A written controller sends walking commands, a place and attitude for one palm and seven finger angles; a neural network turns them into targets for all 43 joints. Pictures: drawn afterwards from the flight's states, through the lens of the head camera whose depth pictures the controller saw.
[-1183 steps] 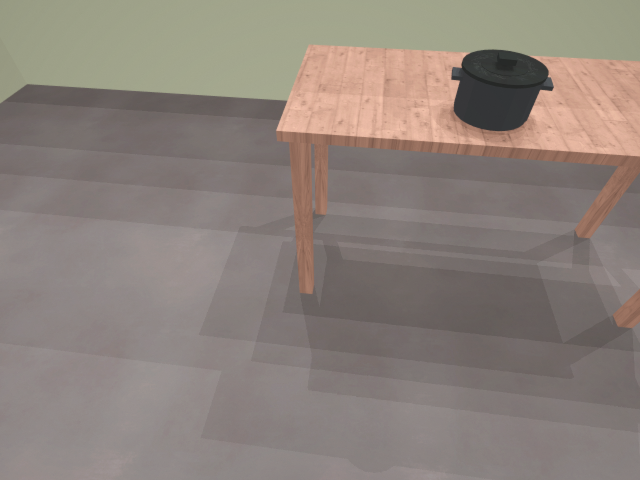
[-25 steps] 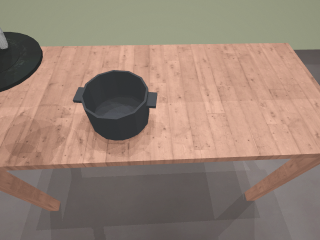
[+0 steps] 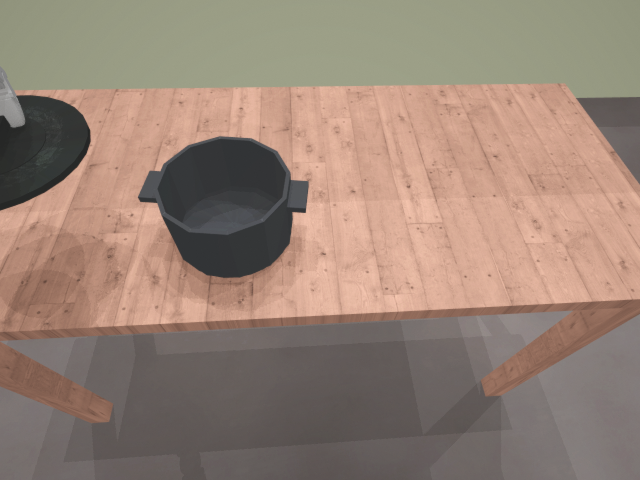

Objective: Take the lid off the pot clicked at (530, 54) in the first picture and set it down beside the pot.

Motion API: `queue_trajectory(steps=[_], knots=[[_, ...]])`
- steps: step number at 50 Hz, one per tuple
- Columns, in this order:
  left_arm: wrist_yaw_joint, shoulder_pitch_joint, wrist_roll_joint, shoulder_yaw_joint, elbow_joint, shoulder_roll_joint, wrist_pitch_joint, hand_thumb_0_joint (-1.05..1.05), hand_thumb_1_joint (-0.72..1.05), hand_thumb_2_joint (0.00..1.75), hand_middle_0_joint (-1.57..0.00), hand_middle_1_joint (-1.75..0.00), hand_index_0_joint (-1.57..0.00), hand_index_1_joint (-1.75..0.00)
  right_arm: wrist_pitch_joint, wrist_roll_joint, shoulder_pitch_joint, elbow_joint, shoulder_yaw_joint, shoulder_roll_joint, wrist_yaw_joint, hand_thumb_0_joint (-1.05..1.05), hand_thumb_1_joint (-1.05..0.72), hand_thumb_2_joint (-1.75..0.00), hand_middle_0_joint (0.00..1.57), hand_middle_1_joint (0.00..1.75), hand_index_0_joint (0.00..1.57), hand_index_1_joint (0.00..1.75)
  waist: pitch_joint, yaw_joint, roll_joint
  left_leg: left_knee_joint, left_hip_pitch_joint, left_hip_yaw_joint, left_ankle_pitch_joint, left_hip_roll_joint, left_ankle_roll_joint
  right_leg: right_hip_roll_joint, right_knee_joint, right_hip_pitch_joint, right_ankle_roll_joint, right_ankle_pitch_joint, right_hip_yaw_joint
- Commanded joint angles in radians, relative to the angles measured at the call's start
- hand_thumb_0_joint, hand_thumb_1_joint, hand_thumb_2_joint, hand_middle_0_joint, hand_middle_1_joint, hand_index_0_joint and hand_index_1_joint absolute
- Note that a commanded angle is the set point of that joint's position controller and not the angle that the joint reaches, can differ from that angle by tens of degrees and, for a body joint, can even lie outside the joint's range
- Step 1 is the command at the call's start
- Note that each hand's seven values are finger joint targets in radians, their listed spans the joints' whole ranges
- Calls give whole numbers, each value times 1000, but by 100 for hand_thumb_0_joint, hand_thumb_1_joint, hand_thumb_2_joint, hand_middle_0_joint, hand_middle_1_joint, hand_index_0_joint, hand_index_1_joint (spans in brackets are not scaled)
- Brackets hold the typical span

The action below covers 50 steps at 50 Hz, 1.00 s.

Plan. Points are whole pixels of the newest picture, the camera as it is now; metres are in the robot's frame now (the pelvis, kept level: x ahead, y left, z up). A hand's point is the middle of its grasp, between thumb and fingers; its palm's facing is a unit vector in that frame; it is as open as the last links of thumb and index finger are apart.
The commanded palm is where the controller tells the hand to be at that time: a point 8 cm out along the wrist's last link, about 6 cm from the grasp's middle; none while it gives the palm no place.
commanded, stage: lower the lid onto the table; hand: left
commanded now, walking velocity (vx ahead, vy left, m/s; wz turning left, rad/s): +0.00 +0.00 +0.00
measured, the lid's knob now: out of the picture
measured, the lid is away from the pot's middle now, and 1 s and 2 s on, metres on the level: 0.24 0.22 0.23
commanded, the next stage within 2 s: none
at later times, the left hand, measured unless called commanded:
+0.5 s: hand out of the picture +0.46 +0.34 +0.17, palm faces -0.40 -0.13 -0.91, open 7.8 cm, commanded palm +0.48 +0.34 +0.24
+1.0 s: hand (28, 166) +0.46 +0.33 +0.14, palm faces -0.46 -0.13 -0.88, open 7.8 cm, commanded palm +0.50 +0.34 +0.20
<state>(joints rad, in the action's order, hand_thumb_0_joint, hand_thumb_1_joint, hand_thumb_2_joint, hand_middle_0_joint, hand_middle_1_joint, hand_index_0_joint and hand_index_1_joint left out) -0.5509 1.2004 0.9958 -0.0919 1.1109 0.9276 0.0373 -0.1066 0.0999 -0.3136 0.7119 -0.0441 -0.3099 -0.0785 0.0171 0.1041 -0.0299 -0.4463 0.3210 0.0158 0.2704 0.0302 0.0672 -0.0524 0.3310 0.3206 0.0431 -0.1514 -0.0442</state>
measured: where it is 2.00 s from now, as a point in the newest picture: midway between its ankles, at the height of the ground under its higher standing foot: outside the picture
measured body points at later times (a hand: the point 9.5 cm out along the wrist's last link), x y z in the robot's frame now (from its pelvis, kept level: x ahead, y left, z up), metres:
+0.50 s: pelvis +0.00 +0.00 +0.00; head +0.07 +0.00 +0.44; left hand +0.48 +0.34 +0.22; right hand +0.02 -0.28 -0.13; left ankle -0.04 +0.07 -0.74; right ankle +0.00 -0.16 -0.74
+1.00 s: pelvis +0.00 +0.00 -0.01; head +0.08 +0.00 +0.44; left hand +0.48 +0.33 +0.19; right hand +0.02 -0.29 -0.12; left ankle -0.04 +0.07 -0.74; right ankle +0.00 -0.16 -0.74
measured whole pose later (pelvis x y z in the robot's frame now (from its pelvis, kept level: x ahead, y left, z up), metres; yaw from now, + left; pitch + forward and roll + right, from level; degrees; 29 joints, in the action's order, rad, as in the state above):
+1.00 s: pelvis +0.00 +0.00 -0.01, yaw -1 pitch +11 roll -2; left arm -0.50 1.12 0.99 -0.06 1.18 0.91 -0.08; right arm -0.12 0.10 -0.31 0.72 -0.04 -0.31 -0.09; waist 0.03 0.13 -0.02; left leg -0.52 0.40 0.02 0.31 0.01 0.06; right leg -0.04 0.40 0.40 0.05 -0.18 -0.03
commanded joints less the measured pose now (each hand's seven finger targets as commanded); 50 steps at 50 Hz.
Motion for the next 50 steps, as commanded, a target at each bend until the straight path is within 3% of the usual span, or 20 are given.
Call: queue_trajectory(steps=[1, 4, 6, 7, 12, 13, 14, 17, 20, 22, 24, 27, 32, 36, 40, 42, 44, 46, 49, 50], knots=[[67, 550, -5, 70, -204, 300, -12, 0, 62, 92, -92, -108, -89, -104, 40, -4, -70, -60, 57, -175, -20, 0, -90, -90, 20, 30, 20, 30, 398, 17, -129, -3, -237, -43, -502, -23, 8, 74, 27, -102, -72, 238, -24], [70, 568, -10, 48, -208, 283, -23, 0, 62, 92, -92, -108, -89, -104, 42, -2, -70, -56, 57, -176, -24, 0, -90, -90, 20, 30, 20, 30, 402, 24, -137, 2, -232, -39, -477, -26, 7, 71, 28, -98, -71, 228, -23], [78, 581, -4, 103, -245, 356, -35, 0, 62, 92, -92, -108, -89, -104, 45, -4, -75, -56, 57, -181, -24, 0, -90, -90, 20, 30, 20, 30, 435, 11, -165, -6, -240, -41, -499, -23, 6, 70, 36, -121, -74, 248, -19], [80, 577, -9, 98, -262, 348, -44, 0, 62, 92, -92, -108, -89, -104, 46, -6, -67, -62, 57, -183, -26, 0, -90, -90, 20, 30, 20, 30, 453, 10, -191, -13, -260, -45, -556, -26, 0, 67, 37, -113, -78, 268, -17], [84, 502, -11, 128, -217, 357, -57, 0, 62, 92, -92, -108, -89, -104, 43, -7, -78, -63, 61, -182, -19, 0, -90, -90, 20, 30, 20, 30, 450, 2, -182, -29, -260, -52, -636, -26, -7, 69, 47, -113, -75, 303, -21], [86, 493, -4, 154, -209, 383, -58, 0, 62, 92, -92, -108, -89, -104, 37, -10, -80, -63, 60, -179, -16, 0, -90, -90, 20, 30, 20, 30, 448, -3, -145, -34, -242, -53, -630, -25, -2, 72, 54, -130, -70, 313, -19], [82, 501, -6, 117, -195, 342, -53, 0, 62, 92, -92, -108, -89, -104, 33, -5, -75, -63, 60, -178, -14, 0, -90, -90, 20, 30, 20, 30, 432, 7, -148, -29, -242, -50, -618, -26, -1, 73, 51, -110, -69, 305, -21], [85, 505, -14, 116, -251, 330, -57, 0, 62, 92, -92, -108, -89, -104, 29, -6, -74, -70, 70, -180, -7, 0, -90, -90, 20, 30, 20, 30, 461, 0, -193, -38, -285, -59, -690, -32, -14, 71, 53, -91, -74, 308, -23], [82, 472, -13, 95, -177, 304, -52, 0, 62, 92, -92, -108, -89, -104, 19, -4, -79, -65, 64, -176, -8, 0, -90, -90, 20, 30, 20, 30, 415, 14, -121, -33, -221, -46, -579, -24, 4, 75, 51, -89, -67, 285, -22], [79, 502, -24, 60, -207, 263, -54, 0, 62, 92, -92, -108, -89, -104, 19, -2, -77, -61, 71, -181, -10, 0, -90, -90, 20, 30, 20, 30, 421, 21, -149, -30, -247, -48, -590, -32, -1, 72, 48, -56, -71, 270, -25], [92, 523, -10, 122, -260, 332, -64, 0, 62, 92, -92, -108, -89, -104, 21, -9, -87, -65, 72, -175, -12, 0, -90, -90, 20, 30, 20, 30, 492, 12, -169, -46, -290, -58, -653, -29, -2, 77, 60, -78, -70, 290, -20], [93, 503, -24, 118, -264, 315, -79, 0, 62, 92, -92, -108, -89, -104, 23, -11, -85, -63, 74, -176, -13, 0, -90, -90, 20, 30, 20, 30, 488, 11, -194, -54, -308, -66, -713, -33, -15, 76, 59, -57, -71, 298, -22], [97, 445, -25, 134, -213, 319, -87, 0, 62, 92, -92, -108, -89, -104, 17, -10, -81, -60, 73, -178, -7, 0, -90, -90, 20, 30, 20, 30, 447, 3, -148, -52, -256, -58, -664, -28, -9, 74, 65, -67, -71, 300, -22], [100, 446, -16, 98, -153, 295, -79, 0, 62, 92, -92, -108, -89, -104, 10, -4, -82, -57, 67, -175, -12, 0, -90, -90, 20, 30, 20, 30, 406, 18, -95, -46, -185, -39, -516, -19, 7, 77, 67, -69, -67, 266, -19], [112, 521, -10, 125, -263, 334, -100, 0, 62, 92, -92, -108, -89, -104, 13, -9, -84, -64, 73, -173, -19, 0, -90, -90, 20, 30, 20, 30, 502, 13, -196, -58, -267, -52, -605, -27, -2, 74, 76, -66, -70, 279, -14], [112, 451, -16, 123, -191, 322, -108, 0, 62, 92, -92, -108, -89, -104, 17, -9, -91, -61, 70, -174, -23, 0, -90, -90, 20, 30, 20, 30, 465, 18, -160, -68, -241, -48, -619, -25, -1, 77, 80, -53, -70, 292, -18], [107, 439, -25, 119, -152, 323, -104, 0, 62, 92, -92, -108, -89, -104, 11, -5, -91, -53, 66, -178, -22, 0, -90, -90, 20, 30, 20, 30, 433, 21, -97, -60, -179, -33, -506, -20, 12, 76, 81, -71, -63, 275, -14], [109, 447, -22, 105, -146, 324, -104, 0, 62, 92, -92, -108, -89, -104, 12, -1, -94, -49, 65, -180, -25, 0, -90, -90, 20, 30, 20, 30, 410, 22, -114, -57, -157, -28, -462, -18, 13, 76, 82, -65, -67, 261, -15], [119, 468, -9, 117, -182, 348, -116, 0, 62, 92, -92, -108, -89, -104, 11, -3, -103, -48, 64, -179, -30, 0, -90, -90, 20, 30, 20, 30, 459, 23, -173, -73, -192, -33, -512, -19, 8, 79, 93, -55, -70, 265, -13], [119, 450, -10, 118, -167, 344, -118, 0, 62, 92, -92, -108, -89, -104, 13, -3, -110, -46, 64, -177, -34, 0, -90, -90, 20, 30, 20, 30, 465, 26, -149, -78, -189, -32, -512, -19, 11, 80, 96, -56, -67, 270, -14]])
